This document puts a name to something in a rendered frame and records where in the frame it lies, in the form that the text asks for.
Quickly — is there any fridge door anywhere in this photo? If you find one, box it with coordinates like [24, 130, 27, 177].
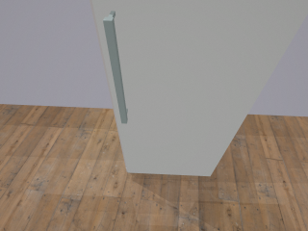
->
[91, 0, 308, 176]

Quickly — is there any handle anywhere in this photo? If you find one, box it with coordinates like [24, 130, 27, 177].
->
[103, 11, 128, 124]

